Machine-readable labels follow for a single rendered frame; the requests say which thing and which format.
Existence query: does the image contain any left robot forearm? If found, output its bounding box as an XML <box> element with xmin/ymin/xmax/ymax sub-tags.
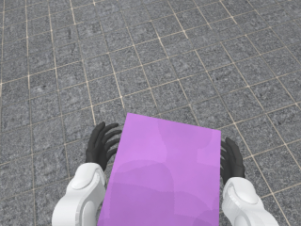
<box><xmin>52</xmin><ymin>162</ymin><xmax>106</xmax><ymax>226</ymax></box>

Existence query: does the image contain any carton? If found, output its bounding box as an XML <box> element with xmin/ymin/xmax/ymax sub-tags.
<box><xmin>97</xmin><ymin>112</ymin><xmax>221</xmax><ymax>226</ymax></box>

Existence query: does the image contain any robot left hand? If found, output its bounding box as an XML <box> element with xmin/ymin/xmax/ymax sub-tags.
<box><xmin>85</xmin><ymin>121</ymin><xmax>122</xmax><ymax>172</ymax></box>

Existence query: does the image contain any robot right hand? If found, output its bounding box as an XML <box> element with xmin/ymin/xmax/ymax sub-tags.
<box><xmin>220</xmin><ymin>137</ymin><xmax>246</xmax><ymax>185</ymax></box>

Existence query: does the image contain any right robot forearm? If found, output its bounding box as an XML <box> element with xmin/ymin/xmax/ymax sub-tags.
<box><xmin>221</xmin><ymin>177</ymin><xmax>279</xmax><ymax>226</ymax></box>

